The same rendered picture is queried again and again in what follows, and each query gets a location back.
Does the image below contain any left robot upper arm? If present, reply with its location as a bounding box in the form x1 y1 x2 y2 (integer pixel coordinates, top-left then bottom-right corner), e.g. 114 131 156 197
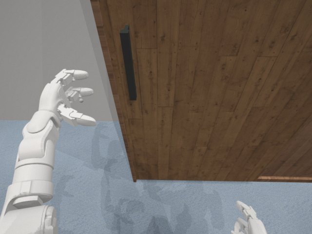
0 205 58 234

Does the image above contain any handle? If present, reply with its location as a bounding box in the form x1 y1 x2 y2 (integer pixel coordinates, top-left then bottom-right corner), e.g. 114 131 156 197
120 25 137 100

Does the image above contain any right robot hand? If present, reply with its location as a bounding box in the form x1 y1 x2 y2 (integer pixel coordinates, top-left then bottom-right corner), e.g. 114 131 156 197
231 200 267 234

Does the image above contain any left robot hand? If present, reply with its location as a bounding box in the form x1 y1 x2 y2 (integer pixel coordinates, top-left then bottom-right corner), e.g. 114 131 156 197
39 69 97 127

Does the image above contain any robot left forearm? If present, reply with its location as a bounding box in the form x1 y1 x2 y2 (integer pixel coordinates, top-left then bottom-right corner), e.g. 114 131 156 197
0 110 61 224

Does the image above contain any wardrobe door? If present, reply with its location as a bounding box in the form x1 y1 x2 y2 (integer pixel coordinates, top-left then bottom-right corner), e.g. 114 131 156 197
261 118 312 177
99 0 312 181

